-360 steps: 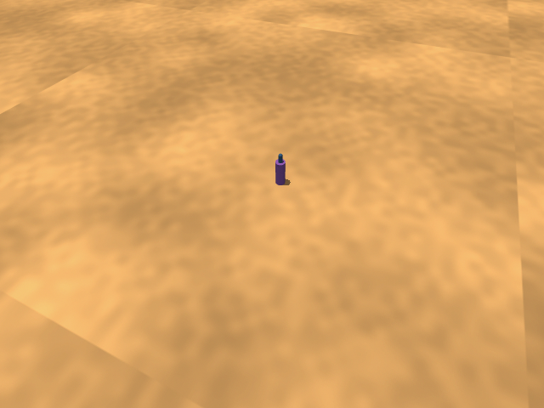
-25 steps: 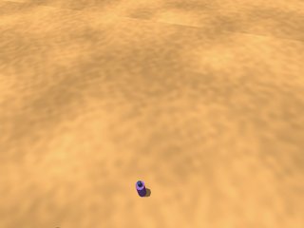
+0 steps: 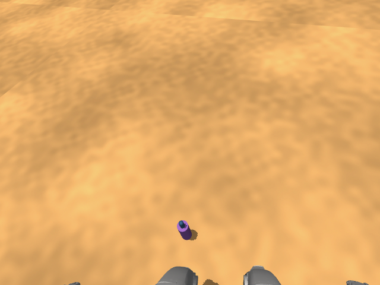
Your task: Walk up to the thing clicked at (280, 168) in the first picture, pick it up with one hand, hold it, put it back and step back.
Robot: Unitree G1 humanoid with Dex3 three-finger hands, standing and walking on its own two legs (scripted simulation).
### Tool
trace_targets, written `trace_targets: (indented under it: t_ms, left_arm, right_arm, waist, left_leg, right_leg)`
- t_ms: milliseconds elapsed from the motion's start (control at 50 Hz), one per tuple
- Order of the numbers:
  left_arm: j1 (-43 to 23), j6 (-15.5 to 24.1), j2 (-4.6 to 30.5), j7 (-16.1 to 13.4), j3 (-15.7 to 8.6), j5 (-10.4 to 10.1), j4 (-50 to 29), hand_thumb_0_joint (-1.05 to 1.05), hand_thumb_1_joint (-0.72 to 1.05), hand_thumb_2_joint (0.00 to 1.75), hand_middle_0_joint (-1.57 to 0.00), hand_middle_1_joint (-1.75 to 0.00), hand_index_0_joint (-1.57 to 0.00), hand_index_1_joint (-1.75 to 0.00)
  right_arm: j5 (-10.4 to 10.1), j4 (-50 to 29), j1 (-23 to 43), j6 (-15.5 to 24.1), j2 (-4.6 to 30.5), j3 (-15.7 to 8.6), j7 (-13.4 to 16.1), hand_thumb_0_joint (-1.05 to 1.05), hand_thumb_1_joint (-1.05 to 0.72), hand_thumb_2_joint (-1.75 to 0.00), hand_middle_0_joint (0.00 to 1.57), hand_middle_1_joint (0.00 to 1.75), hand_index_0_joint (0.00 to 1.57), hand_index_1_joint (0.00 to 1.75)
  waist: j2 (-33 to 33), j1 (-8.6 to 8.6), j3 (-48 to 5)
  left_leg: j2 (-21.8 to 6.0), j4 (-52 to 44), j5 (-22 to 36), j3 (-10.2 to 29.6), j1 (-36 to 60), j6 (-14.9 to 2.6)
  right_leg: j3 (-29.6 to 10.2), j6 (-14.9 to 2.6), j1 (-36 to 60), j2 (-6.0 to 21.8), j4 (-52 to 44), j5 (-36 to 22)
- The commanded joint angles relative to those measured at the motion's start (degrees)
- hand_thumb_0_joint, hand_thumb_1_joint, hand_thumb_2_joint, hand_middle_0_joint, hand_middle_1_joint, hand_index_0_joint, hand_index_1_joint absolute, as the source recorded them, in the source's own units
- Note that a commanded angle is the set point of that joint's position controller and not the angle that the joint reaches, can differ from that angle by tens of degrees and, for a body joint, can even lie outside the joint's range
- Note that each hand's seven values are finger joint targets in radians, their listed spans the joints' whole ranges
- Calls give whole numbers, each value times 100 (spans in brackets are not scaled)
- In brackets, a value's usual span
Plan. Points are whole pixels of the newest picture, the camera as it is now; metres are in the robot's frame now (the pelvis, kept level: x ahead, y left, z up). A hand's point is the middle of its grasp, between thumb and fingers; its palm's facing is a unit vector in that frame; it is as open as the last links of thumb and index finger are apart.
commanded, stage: walk up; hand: left
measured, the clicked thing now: (183, 228) +0.42 +0.15 -0.65
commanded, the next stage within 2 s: none
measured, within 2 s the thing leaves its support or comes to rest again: neither
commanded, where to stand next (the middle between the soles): +0.06 +0.03 m, yaw -4 degrees
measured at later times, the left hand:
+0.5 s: hand out of the picture +0.06 +0.31 -0.15, palm faces -0.12 -0.93 -0.36, open 7.4 cm
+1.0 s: hand (95, 272) +0.17 +0.28 -0.14, palm faces -0.13 -0.89 -0.43, open 7.4 cm
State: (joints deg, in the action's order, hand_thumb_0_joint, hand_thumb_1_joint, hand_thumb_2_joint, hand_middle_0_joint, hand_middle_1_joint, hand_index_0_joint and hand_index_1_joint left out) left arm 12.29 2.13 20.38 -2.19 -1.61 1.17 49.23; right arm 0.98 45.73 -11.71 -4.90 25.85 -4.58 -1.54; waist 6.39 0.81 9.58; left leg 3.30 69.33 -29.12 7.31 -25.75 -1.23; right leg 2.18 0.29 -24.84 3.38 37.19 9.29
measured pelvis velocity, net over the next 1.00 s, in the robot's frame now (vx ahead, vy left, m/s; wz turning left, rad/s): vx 0.05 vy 0.02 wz -0.10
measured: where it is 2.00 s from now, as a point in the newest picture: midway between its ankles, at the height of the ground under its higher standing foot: outside the picture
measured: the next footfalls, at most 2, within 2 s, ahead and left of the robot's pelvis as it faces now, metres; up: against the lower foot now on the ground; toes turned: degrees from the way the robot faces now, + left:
left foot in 0.16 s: +0.02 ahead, +0.17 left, +0.00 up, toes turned +0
right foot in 0.58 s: +0.06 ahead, -0.11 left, +0.00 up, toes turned -5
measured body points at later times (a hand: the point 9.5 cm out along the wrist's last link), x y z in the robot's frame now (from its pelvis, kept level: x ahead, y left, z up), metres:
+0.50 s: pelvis +0.00 +0.04 +0.01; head +0.03 +0.06 +0.45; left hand +0.06 +0.36 -0.13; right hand +0.03 -0.30 -0.09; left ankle -0.02 +0.17 -0.71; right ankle -0.01 -0.09 -0.69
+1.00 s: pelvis +0.05 +0.02 -0.01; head +0.11 +0.00 +0.44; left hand +0.18 +0.33 -0.11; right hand +0.10 -0.30 -0.13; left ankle +0.15 +0.12 -0.72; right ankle +0.02 -0.11 -0.71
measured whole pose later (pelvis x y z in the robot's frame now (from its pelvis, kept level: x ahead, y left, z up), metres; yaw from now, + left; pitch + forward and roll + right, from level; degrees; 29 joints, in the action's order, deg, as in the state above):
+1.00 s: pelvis +0.05 +0.02 -0.01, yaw -6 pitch -3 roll +1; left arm 9.9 -1.5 23.7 -1.3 -1.1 -1.2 47.6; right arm -0.1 49.3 -10.3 -1.0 21.6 -2.1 0.3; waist 0.6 -0.1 11.0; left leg 1.3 40.1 -12.3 0.0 -24.0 -0.9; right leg -1.9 0.1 -17.6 0.9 46.9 25.9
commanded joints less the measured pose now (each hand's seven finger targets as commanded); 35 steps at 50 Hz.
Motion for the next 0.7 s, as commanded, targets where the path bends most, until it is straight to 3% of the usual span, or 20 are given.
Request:
trace_targets:
  t_ms: [0,80,120,140,160,180,200,220,260,300,380,460,500,540,560,580,600,620,640,680]
  left_arm:
    - [169,89,1972,-241,-680,81,-397,0,90,90,-20,-30,-20,-30]
    - [-319,-23,2070,-148,-698,186,-530,0,90,90,-20,-30,-20,-30]
    - [-535,-133,1958,-75,-621,107,-551,0,90,90,-20,-30,-20,-30]
    - [-284,-197,1665,-70,-538,64,-510,0,90,90,-20,-30,-20,-30]
    - [-145,-238,1309,-75,-422,-11,-535,0,90,90,-20,-30,-20,-30]
    - [-107,-230,1250,-95,-426,-39,-479,0,90,90,-20,-30,-20,-30]
    - [-512,-184,1727,-135,-546,-12,-409,0,90,90,-20,-30,-20,-30]
    - [-568,-149,1805,-86,-571,-34,-281,0,90,90,-20,-30,-20,-30]
    - [72,-182,1642,40,-572,-119,46,0,90,90,-20,-30,-20,-30]
    - [295,-192,1533,128,-530,-96,115,0,90,90,-20,-30,-20,-30]
    - [-273,-52,1526,269,-487,54,-236,0,90,90,-20,-30,-20,-30]
    - [-545,35,1623,383,-485,133,-393,0,90,90,-20,-30,-20,-30]
    - [-347,93,1515,417,-471,91,-377,0,90,90,-20,-30,-20,-30]
    - [308,166,1352,412,-442,28,-144,0,90,90,-20,-30,-20,-30]
    - [931,190,1453,356,-523,4,83,0,90,90,-20,-30,-20,-30]
    - [1476,221,1928,279,-672,17,224,0,90,90,-20,-30,-20,-30]
    - [1413,256,2193,209,-695,-12,115,0,90,90,-20,-30,-20,-30]
    - [1306,235,2327,286,-692,-24,-59,0,90,90,-20,-30,-20,-30]
    - [1164,222,2244,279,-697,-71,-88,0,90,90,-20,-30,-20,-30]
    - [729,228,1895,234,-584,-102,-231,0,90,90,-20,-30,-20,-30]
  right_arm:
    - [82,-227,-761,-46,934,-323,-28,0,-90,-90,20,30,20,30]
    - [15,-11,-895,48,888,-301,-88,0,-90,-90,20,30,20,30]
    - [14,284,-1330,143,882,-332,-60,0,-90,-90,20,30,20,30]
    - [87,361,-1339,198,966,-375,-31,0,-90,-90,20,30,20,30]
    - [192,260,-1194,246,1276,-407,12,0,-90,-90,20,30,20,30]
    - [223,-100,-491,298,1786,-452,58,0,-90,-90,20,30,20,30]
    - [112,-127,-61,328,2031,-460,71,0,-90,-90,20,30,20,30]
    - [152,-145,422,397,1727,-358,122,0,-90,-90,20,30,20,30]
    - [161,-132,588,557,1309,-229,216,0,-90,-90,20,30,20,30]
    - [67,83,44,705,1316,-253,231,0,-90,-90,20,30,20,30]
    - [131,292,-923,842,1531,-399,214,0,-90,-90,20,30,20,30]
    - [92,249,-1337,924,1607,-438,208,0,-90,-90,20,30,20,30]
    - [44,136,-1156,934,1587,-418,202,0,-90,-90,20,30,20,30]
    - [-18,-62,-610,881,1392,-293,181,0,-90,-90,20,30,20,30]
    - [-59,-191,-279,856,1151,-202,177,0,-90,-90,20,30,20,30]
    - [-128,-345,-215,849,749,-62,191,0,-90,-90,20,30,20,30]
    - [-126,-497,-121,826,457,50,207,0,-90,-90,20,30,20,30]
    - [-50,-478,-103,790,933,-115,241,0,-90,-90,20,30,20,30]
    - [-15,-375,-152,814,1092,-179,236,0,-90,-90,20,30,20,30]
    - [-62,-139,-441,818,1044,-159,177,0,-90,-90,20,30,20,30]
  waist:
    - [-1540,-12,-1119]
    - [-2389,-73,-1209]
    - [-2057,-304,-1153]
    - [-1304,-261,-1073]
    - [184,-289,-743]
    - [732,-159,-320]
    - [594,-350,46]
    - [75,-115,342]
    - [-318,147,28]
    - [-155,10,-424]
    - [472,-544,-839]
    - [391,-678,-654]
    - [547,-519,-655]
    - [447,-74,-850]
    - [86,338,-1100]
    - [-1058,576,-1393]
    - [-1806,450,-1149]
    - [-1213,448,-1025]
    - [-1008,366,-735]
    - [-816,102,-470]
  left_leg:
    - [-288,-198,246,137,-200,110]
    - [-347,-1958,-365,-718,628,76]
    - [-323,-3144,468,-892,1560,-25]
    - [-285,-3444,559,-572,1879,-44]
    - [-994,-4667,-919,963,1405,-319]
    - [-2205,-5545,-2294,2959,395,-791]
    - [-2658,-5919,-2557,3393,-819,-1446]
    - [-2490,-5646,-1834,2888,-1302,-1399]
    - [-1628,-4834,-310,1357,-338,-911]
    - [-1589,-4606,9,1169,940,-796]
    - [-2018,-4628,27,1526,2705,-1230]
    - [-2321,-4463,1622,1493,3018,-1445]
    - [-2317,-4213,3039,1080,2708,-1374]
    - [-1710,-3462,3946,28,1924,-916]
    - [-1246,-2563,3951,-568,1228,-546]
    - [-759,-1149,2944,-895,-109,-168]
    - [-181,-735,-35,-960,-1463,7]
    - [-449,-506,-562,-470,-1405,-64]
    - [-593,-265,-479,-301,-1376,-80]
    - [-744,-592,105,-175,-1281,-102]
  right_leg:
    - [-1588,-1033,643,1238,-1502,1650]
    - [-1152,-991,164,1123,-1406,2285]
    - [-1014,-772,-592,998,-846,2540]
    - [-862,-555,-1067,729,4,2785]
    - [-440,-369,-1647,-18,1334,2946]
    - [-439,-176,-1914,-630,2370,2404]
    - [-1063,-192,-1192,-364,2742,2462]
    - [-1194,-203,-663,-301,2891,2119]
    - [-1282,-216,-832,-527,2964,1323]
    - [-1099,-181,-1092,-498,2445,1226]
    - [-784,-65,-1574,-331,1414,1948]
    - [-591,-177,-1551,-224,895,2497]
    - [-341,-247,-958,-198,484,2133]
    - [24,-350,505,-409,-737,915]
    - [67,-385,1742,-489,-1226,134]
    - [-1375,-646,2967,199,-1293,-401]
    - [-3457,-1191,3301,1489,-1680,-937]
    - [-3923,-1780,2926,1944,-1732,16]
    - [-3650,-1902,2599,1941,-1705,-101]
    - [-2396,-1476,2396,1275,-1531,-246]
